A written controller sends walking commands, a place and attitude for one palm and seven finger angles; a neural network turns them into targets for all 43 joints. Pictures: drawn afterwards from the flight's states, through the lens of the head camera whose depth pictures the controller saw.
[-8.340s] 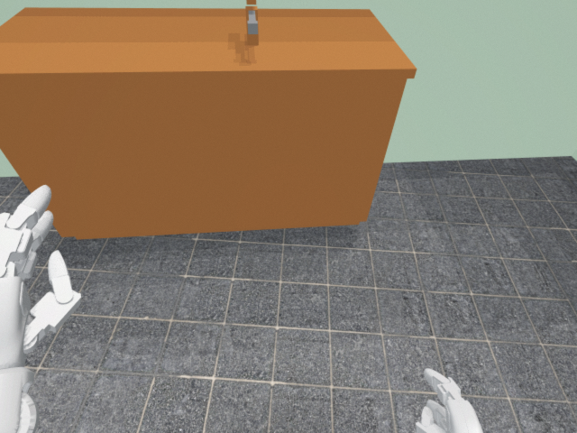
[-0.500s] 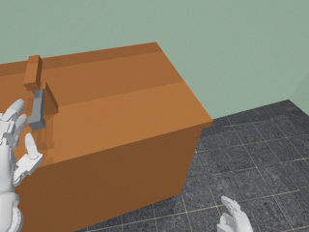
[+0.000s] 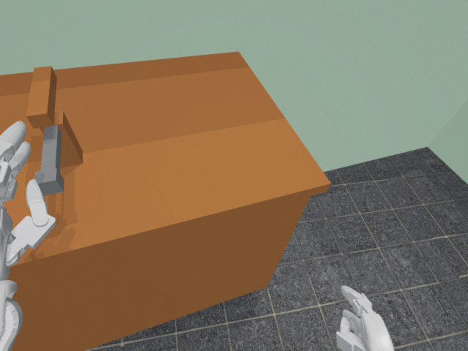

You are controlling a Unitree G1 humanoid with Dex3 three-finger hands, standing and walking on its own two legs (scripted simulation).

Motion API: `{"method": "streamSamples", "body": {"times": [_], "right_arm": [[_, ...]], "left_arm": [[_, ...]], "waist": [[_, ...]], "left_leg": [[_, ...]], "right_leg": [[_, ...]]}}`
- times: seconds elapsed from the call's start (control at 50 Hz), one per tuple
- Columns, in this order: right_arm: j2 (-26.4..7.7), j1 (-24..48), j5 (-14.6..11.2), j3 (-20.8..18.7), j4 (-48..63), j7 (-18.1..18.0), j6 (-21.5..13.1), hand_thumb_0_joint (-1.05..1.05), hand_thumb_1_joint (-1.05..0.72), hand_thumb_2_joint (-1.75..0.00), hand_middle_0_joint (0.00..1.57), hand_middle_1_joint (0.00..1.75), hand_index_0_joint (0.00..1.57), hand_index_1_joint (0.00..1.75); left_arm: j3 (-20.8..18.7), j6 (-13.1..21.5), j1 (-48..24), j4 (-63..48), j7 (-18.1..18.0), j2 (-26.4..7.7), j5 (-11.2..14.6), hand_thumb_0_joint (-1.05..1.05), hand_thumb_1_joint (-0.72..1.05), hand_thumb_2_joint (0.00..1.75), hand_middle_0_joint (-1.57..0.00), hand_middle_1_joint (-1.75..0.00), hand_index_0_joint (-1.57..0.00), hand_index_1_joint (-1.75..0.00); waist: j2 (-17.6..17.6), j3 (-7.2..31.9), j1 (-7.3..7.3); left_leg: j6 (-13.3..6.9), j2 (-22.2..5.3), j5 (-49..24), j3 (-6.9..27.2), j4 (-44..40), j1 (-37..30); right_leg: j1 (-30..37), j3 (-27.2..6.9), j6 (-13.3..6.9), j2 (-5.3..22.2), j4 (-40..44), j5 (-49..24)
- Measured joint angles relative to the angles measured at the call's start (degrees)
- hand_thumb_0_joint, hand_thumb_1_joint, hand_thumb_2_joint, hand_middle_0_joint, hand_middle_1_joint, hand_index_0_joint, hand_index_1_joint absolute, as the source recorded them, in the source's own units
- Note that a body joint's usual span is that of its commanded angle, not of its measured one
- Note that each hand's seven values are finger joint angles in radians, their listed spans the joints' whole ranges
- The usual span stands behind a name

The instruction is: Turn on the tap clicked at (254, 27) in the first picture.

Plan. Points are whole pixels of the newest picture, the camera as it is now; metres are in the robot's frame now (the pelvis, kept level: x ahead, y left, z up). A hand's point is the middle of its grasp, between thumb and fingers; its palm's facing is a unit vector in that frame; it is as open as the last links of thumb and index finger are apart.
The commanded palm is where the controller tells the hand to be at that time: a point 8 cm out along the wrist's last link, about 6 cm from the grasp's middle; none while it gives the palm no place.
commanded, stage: shuffle to correct the standing spot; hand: left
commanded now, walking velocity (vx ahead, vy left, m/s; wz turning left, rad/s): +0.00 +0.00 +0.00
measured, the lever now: (49, 181) +0.30 +0.32 +0.12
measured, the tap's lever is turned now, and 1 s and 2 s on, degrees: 0 0 0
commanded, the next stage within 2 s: come to a stop and stand still in 0.34 s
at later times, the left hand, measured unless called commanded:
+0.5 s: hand (71, 253) +0.19 +0.22 +0.16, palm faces +0.34 -0.84 -0.42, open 7.4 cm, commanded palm +0.13 +0.25 +0.17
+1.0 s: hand (50, 264) +0.17 +0.23 +0.16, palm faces +0.41 -0.81 -0.43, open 7.4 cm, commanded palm +0.11 +0.26 +0.17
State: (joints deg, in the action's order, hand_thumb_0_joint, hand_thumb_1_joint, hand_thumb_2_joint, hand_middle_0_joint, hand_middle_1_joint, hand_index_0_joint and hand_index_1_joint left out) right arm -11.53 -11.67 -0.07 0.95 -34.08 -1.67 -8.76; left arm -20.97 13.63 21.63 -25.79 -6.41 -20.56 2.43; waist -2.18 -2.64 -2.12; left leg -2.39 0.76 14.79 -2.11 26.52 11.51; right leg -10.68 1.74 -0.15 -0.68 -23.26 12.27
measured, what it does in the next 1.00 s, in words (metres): shifts its weight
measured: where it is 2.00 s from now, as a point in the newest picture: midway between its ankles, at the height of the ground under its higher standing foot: outside the picture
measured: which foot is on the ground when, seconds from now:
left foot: down 0.00-1.00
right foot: down 0.00-1.00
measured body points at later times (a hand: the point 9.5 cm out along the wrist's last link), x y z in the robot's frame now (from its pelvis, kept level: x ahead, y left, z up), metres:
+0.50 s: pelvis -0.04 -0.02 -0.01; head +0.01 -0.01 +0.44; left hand +0.16 +0.26 +0.18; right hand +0.15 -0.23 -0.09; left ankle -0.01 +0.09 -0.74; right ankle +0.00 -0.12 -0.74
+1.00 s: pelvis -0.05 -0.02 +0.00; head -0.04 -0.01 +0.45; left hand +0.14 +0.27 +0.19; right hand +0.11 -0.24 -0.08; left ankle -0.05 +0.08 -0.74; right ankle +0.00 -0.12 -0.74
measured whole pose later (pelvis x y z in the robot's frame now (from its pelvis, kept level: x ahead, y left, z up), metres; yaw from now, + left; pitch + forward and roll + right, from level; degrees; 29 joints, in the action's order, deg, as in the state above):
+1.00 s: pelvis -0.05 -0.02 +0.00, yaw +0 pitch -2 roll +0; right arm -10.5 -15.5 0.4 1.0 -34.7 -1.9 -8.1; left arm -19.9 12.0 21.3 -23.5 -5.2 -21.5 -1.7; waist -1.1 -1.7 -2.4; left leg -2.0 2.2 15.1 1.5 27.2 10.3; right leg -13.6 1.9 -1.7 -1.9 -24.5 9.3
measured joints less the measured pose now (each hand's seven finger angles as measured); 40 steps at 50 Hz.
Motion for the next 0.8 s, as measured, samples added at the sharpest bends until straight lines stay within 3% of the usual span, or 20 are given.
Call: {"method": "streamSamples", "body": {"times": [0.14,0.3,0.52,0.6,0.66,0.8], "right_arm": [[1.7,2.4,0.1,1.1,2.1,0.4,1.3,0.01,-0.90,-0.89,0.20,0.30,0.20,0.30],[3.2,3.3,0.4,1.4,4.1,1.3,1.9,0.01,-0.90,-0.89,0.20,0.30,0.20,0.30],[1.7,1.7,0.1,0.0,2.6,1.3,2.0,0.01,-0.90,-0.89,0.20,0.30,0.20,0.30],[-0.2,0.3,0.0,-0.7,0.6,0.1,2.5,0.01,-0.90,-0.89,0.20,0.30,0.20,0.30],[-1.6,-1.1,0.1,-1.2,-0.7,-0.9,2.7,0.01,-0.90,-0.89,0.20,0.30,0.20,0.30],[-1.8,-3.6,-0.5,-1.5,-1.0,-1.7,2.6,0.01,-0.90,-0.89,0.20,0.30,0.20,0.30]], "left_arm": [[2.0,-1.2,0.8,-0.4,0.7,0.3,-0.3,0.02,0.89,0.90,-0.21,-0.30,-0.21,-0.30],[-0.5,-2.1,0.2,-3.0,1.2,-1.9,0.3,0.02,0.89,0.90,-0.21,-0.30,-0.21,-0.30],[-0.9,-0.5,3.4,-5.4,1.8,-1.2,1.0,0.02,0.89,0.90,-0.21,-0.30,-0.21,-0.30],[0.5,-0.9,5.4,-5.3,0.3,-0.3,0.8,0.02,0.89,0.90,-0.21,-0.30,-0.21,-0.30],[1.1,-1.4,5.9,-4.2,-0.8,-0.2,0.4,0.02,0.89,0.90,-0.22,-0.30,-0.22,-0.30],[0.9,-2.3,4.7,-0.6,-1.2,-0.7,-0.7,0.02,0.89,0.90,-0.21,-0.30,-0.21,-0.30]], "waist": [[0.1,0.6,0.18],[-1.2,-2.3,-0.94],[2.1,-3.3,-0.40],[2.0,-1.2,0.48],[2.0,0.3,1.71],[0.6,0.5,1.85]], "left_leg": [[-0.4,0.4,0.1,-0.2,-0.5,-0.4],[-0.3,0.9,-0.9,-1.2,-0.1,0.6],[2.3,-3.0,0.6,0.6,7.5,8.0],[2.5,-0.7,4.6,2.7,10.5,8.3],[1.5,0.1,2.9,3.1,5.2,4.8],[0.1,1.4,-1.3,2.7,-0.8,0.2]], "right_leg": [[0.6,-0.2,0.5,0.3,1.0,-0.3],[-2.5,-1.2,0.4,1.0,-3.3,0.7],[-7.3,0.6,-2.4,-2.9,-5.1,-1.2],[-8.4,0.1,-2.8,-2.7,-4.4,-2.3],[-8.2,0.5,-2.4,-2.3,-3.4,-3.0],[-4.9,-0.2,-0.6,-1.0,-0.8,-1.9]]}}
